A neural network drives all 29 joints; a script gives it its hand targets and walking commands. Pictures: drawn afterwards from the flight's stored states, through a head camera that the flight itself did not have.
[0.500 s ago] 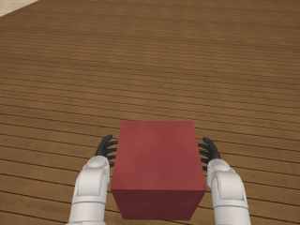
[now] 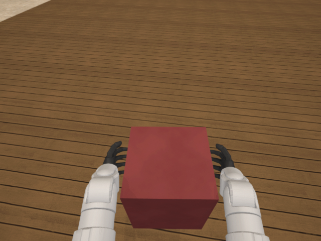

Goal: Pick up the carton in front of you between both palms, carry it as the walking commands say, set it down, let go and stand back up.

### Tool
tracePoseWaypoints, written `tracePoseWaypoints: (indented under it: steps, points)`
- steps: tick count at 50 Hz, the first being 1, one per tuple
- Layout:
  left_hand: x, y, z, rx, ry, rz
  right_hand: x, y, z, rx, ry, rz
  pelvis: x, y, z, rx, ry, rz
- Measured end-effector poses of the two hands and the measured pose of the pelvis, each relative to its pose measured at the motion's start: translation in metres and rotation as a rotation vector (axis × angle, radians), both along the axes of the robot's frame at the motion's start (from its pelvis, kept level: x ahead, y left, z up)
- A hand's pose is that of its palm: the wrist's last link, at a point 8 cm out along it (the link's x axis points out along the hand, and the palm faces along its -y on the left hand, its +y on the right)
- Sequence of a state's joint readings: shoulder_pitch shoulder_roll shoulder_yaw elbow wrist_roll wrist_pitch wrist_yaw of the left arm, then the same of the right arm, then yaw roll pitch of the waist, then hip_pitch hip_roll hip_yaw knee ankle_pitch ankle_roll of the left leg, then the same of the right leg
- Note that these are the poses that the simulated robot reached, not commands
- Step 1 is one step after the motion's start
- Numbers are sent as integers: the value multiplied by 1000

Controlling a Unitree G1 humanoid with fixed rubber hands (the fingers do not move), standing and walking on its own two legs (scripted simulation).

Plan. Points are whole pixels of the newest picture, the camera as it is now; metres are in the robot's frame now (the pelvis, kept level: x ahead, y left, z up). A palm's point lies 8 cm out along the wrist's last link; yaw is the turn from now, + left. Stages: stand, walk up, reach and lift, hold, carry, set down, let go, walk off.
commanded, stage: carry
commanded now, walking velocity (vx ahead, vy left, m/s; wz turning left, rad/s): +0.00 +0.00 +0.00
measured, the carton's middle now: (167, 180) +0.31 +0.00 -0.04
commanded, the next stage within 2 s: hold in 0.70 s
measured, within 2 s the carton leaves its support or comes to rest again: neither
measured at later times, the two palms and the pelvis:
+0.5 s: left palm (108, 174) +0.27 +0.15 +0.04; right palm (228, 178) +0.27 -0.15 +0.04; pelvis -0.02 +0.00 +0.00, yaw +0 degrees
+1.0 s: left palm (100, 184) +0.24 +0.16 +0.05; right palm (226, 187) +0.25 -0.14 +0.05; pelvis -0.04 +0.01 +0.01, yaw +1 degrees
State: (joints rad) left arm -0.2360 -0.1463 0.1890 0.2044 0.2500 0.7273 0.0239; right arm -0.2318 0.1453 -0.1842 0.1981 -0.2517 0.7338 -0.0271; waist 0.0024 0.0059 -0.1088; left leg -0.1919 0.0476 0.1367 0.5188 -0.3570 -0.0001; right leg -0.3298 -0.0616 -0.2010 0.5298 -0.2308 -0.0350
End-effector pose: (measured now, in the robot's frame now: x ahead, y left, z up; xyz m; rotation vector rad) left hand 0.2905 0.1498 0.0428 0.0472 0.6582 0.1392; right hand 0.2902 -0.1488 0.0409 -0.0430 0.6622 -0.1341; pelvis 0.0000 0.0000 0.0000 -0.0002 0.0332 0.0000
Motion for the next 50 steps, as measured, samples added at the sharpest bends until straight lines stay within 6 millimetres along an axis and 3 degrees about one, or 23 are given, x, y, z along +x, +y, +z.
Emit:
tracePoseWaypoints:
  steps: [35, 50]
  points:
    - [-20, 2, 2, 2, 0, -1, -20, 2, 1, 0, 0, -1, -21, 3, 1, 4, -2, 0]
    - [-47, 12, 8, 16, -2, 13, -42, 12, 5, 1, -4, 20, -41, 6, 9, -1, -164, 20]
